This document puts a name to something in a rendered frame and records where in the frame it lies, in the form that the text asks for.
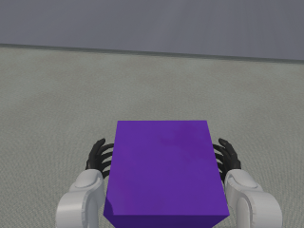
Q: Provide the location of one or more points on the right robot hand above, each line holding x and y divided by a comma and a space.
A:
229, 159

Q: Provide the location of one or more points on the right robot forearm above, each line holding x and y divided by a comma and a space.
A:
254, 208

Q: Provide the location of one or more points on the carton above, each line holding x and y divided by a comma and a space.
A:
164, 174

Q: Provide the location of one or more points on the left robot hand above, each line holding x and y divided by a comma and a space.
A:
95, 157

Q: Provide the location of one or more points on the left robot forearm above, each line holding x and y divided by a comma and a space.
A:
78, 208

